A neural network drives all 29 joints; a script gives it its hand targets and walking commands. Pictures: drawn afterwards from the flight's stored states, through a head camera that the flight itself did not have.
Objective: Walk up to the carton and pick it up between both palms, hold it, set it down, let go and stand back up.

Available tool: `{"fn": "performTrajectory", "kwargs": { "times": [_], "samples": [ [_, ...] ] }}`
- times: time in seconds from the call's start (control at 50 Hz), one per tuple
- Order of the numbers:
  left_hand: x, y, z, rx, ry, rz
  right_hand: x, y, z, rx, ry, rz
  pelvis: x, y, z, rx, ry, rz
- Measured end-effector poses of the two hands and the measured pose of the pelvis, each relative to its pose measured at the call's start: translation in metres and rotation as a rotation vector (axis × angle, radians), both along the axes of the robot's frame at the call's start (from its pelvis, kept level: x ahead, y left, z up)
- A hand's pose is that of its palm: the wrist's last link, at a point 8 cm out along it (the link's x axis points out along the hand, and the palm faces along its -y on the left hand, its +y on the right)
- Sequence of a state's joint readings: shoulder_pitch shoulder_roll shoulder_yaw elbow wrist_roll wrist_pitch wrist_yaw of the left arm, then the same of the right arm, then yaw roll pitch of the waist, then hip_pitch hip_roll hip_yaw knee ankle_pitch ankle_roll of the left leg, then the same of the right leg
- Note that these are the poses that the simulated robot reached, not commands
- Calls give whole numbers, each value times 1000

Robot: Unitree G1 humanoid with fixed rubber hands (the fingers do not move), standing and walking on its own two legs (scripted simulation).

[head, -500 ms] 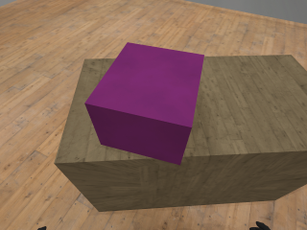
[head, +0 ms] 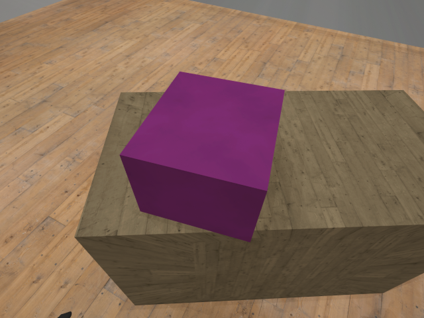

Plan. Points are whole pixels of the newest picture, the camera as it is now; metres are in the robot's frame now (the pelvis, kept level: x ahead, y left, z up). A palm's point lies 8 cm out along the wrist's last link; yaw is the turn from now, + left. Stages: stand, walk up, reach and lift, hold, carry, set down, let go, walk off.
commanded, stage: walk up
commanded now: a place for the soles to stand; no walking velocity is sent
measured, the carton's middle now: (212, 150) +0.49 +0.00 +0.02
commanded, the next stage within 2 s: reach and lift in 0.82 s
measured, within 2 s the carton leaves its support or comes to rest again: neither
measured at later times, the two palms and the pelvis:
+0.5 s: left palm out of the picture +0.10 +0.30 -0.10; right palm out of the picture +0.09 -0.31 -0.10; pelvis +0.01 +0.00 +0.00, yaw +0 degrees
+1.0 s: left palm out of the picture +0.14 +0.29 -0.09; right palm out of the picture +0.12 -0.31 -0.11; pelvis +0.00 +0.00 -0.01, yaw -1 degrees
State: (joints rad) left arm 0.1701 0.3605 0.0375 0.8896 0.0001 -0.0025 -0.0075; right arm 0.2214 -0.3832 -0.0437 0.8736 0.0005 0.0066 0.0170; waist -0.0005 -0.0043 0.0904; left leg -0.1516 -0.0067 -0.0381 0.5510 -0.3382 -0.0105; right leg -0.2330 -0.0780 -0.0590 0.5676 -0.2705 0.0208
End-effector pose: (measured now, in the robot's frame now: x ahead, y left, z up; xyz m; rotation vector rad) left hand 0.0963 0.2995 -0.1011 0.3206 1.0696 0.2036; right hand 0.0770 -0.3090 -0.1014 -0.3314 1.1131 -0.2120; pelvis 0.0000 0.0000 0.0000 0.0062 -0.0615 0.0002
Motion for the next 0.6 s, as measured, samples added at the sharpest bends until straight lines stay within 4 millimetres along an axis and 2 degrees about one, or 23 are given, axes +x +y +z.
{"fn": "performTrajectory", "kwargs": {
  "times": [0.22, 0.6],
  "samples": [
    [9, 3, -2, -1, 8, 7, 16, 3, 2, -8, -13, 3, 11, 3, 0, -4, 0, 0],
    [4, 4, -4, 1, 19, 15, 15, 3, 2, -12, -17, 0, 11, 3, 0, -4, -8, 0]
  ]
}}
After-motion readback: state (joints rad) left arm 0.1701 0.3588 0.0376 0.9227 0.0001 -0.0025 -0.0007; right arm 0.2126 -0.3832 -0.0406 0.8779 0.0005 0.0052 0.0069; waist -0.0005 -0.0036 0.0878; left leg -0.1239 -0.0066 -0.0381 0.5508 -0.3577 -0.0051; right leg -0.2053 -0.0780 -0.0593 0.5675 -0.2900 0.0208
